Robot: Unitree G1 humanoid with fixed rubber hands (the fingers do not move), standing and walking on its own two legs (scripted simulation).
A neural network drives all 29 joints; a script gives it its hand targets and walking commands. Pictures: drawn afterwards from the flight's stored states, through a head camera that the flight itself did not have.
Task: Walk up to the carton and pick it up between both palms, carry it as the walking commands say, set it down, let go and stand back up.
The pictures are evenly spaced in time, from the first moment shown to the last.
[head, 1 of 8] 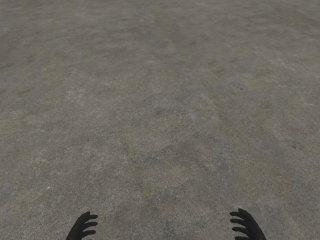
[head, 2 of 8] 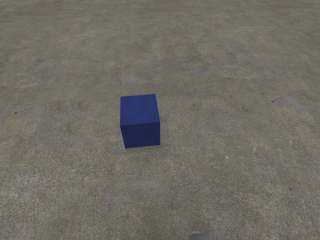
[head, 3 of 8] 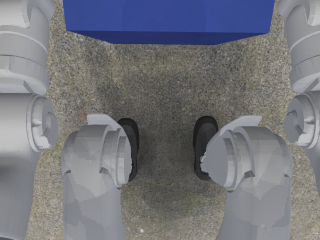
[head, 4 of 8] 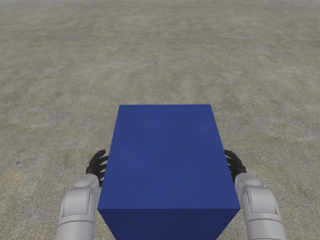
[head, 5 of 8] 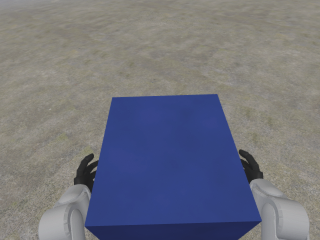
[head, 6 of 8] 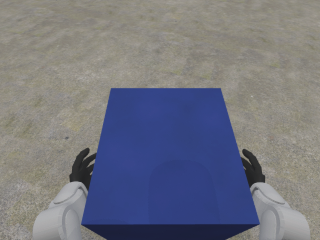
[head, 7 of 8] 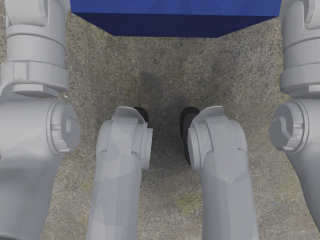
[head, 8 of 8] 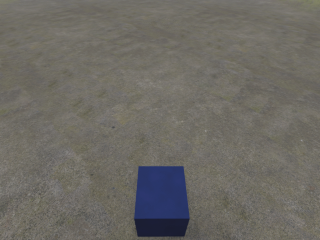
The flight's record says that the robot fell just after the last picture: no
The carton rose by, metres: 0.69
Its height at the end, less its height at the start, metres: +0.00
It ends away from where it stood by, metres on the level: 1.94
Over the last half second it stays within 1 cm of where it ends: yes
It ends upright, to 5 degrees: yes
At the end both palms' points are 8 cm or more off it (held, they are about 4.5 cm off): yes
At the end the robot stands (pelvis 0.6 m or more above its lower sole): yes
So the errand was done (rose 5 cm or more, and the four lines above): yes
